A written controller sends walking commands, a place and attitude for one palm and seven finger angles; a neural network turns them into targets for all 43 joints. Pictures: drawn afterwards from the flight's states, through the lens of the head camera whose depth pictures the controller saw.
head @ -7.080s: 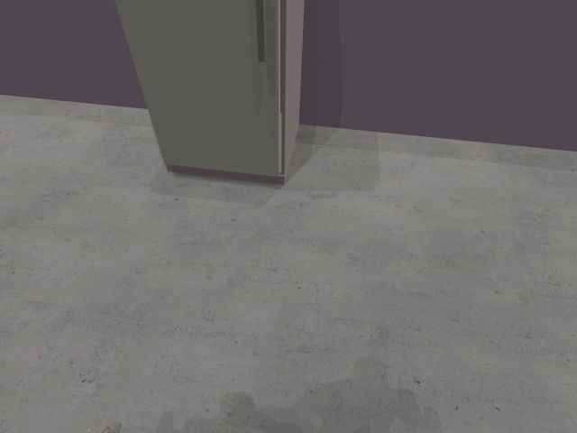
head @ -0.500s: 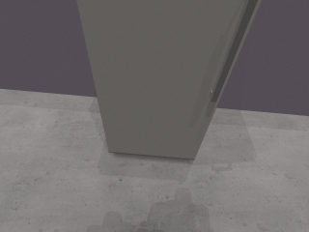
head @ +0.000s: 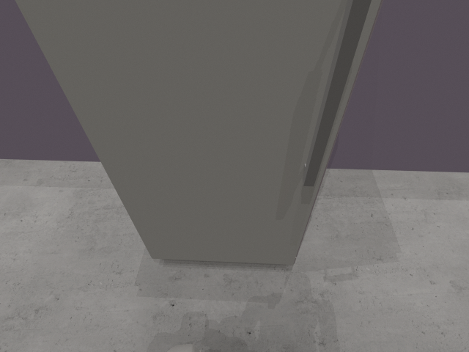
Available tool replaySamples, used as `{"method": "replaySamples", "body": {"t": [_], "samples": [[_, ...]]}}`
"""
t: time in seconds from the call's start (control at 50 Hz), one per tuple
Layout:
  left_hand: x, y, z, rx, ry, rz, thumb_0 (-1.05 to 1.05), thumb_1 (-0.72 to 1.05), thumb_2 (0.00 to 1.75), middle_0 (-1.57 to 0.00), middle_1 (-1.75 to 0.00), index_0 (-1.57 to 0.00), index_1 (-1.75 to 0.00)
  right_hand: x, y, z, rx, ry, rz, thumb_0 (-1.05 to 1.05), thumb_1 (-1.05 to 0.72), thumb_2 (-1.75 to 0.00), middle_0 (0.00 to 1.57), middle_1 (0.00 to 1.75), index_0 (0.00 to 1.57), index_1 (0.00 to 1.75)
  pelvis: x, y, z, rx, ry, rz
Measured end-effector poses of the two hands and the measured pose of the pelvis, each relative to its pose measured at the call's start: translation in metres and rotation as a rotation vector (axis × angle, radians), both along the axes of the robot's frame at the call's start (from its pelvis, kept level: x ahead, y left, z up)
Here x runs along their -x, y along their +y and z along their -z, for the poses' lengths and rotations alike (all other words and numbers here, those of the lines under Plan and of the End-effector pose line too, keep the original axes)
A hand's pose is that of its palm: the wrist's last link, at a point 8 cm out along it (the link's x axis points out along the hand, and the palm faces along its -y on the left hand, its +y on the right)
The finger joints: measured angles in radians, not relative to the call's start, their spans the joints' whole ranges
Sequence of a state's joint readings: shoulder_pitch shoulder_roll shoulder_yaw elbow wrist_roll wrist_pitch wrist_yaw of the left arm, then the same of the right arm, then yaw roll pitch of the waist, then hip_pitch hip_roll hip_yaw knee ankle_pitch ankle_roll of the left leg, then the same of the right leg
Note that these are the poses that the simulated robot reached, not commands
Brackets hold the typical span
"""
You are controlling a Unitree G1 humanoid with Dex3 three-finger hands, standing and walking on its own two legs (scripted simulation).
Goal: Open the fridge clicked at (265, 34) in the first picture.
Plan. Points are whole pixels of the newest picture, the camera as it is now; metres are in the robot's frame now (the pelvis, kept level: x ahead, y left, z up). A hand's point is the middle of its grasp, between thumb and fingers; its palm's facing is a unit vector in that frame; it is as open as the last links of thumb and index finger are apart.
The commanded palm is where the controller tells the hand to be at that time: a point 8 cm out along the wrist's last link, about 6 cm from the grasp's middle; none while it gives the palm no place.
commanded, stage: come to a stop and stand still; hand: right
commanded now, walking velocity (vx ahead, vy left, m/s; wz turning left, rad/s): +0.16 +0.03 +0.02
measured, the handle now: (326, 104) +0.54 -0.16 +0.14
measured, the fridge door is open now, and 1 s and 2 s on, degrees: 0 0 0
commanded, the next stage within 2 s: look again from close up in 2.00 s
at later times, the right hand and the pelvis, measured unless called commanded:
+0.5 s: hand out of the picture +0.15 -0.17 -0.18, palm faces +0.06 +0.98 -0.20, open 7.3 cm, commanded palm none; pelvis +0.06 +0.00 -0.01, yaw -2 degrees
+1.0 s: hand out of the picture +0.00 -0.18 -0.17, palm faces +0.04 +0.98 -0.20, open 7.4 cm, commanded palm none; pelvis +0.02 -0.01 +0.00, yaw -1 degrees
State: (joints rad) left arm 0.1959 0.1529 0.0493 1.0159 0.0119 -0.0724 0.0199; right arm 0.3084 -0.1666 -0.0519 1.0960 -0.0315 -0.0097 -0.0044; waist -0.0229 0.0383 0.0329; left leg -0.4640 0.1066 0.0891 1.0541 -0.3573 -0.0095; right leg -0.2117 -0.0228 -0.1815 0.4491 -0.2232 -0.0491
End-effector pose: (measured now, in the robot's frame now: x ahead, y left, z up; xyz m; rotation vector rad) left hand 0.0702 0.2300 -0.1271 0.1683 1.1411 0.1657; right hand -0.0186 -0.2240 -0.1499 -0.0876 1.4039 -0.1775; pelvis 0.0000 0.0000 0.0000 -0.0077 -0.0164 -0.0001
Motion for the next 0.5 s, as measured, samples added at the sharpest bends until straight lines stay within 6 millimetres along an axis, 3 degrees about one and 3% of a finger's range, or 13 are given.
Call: {"method": "replaySamples", "body": {"t": [0.14,0.24,0.32,0.38,0.5], "samples": [[0.02,0.004,0.016,0.041,0.167,-0.047,-0.01,0.93,0.9,-0.2,-0.3,-0.2,-0.3,-0.115,-0.003,-0.015,0.059,-0.172,-0.073,0.01,-0.92,-0.9,0.19,0.3,0.2,0.3,-0.042,0.008,0.0,0.016,-0.001,0.003],[0.029,0.006,0.036,0.095,0.28,-0.09,0.0,0.92,0.9,-0.2,-0.3,-0.2,-0.3,-0.166,0.014,-0.015,0.088,-0.224,-0.114,0.01,-0.92,-0.9,0.19,0.3,0.2,0.3,-0.07,0.023,0.009,0.016,-0.011,0.006],[0.025,0.006,0.036,0.103,0.33,-0.097,0.0,0.91,0.9,-0.2,-0.3,-0.2,-0.3,-0.18,0.026,-0.016,0.072,-0.223,-0.115,0.01,-0.91,-0.9,0.19,0.3,0.2,0.3,-0.076,0.026,0.007,0.005,0.001,0.028],[0.016,0.006,0.033,0.086,0.332,-0.08,0.0,0.91,0.9,-0.2,-0.3,-0.2,-0.3,-0.178,0.029,-0.013,0.058,-0.217,-0.092,0.01,-0.91,-0.9,0.2,0.3,0.21,0.3,-0.072,0.022,0.006,0.008,0.002,0.037],[-0.008,0.002,0.026,0.029,0.239,-0.042,0.0,0.91,0.9,-0.2,-0.3,-0.2,-0.3,-0.156,0.004,-0.004,0.051,-0.199,-0.05,0.0,-0.92,-0.9,0.2,0.3,0.21,0.3,-0.055,0.004,0.009,-0.001,0.001,0.04]]}}
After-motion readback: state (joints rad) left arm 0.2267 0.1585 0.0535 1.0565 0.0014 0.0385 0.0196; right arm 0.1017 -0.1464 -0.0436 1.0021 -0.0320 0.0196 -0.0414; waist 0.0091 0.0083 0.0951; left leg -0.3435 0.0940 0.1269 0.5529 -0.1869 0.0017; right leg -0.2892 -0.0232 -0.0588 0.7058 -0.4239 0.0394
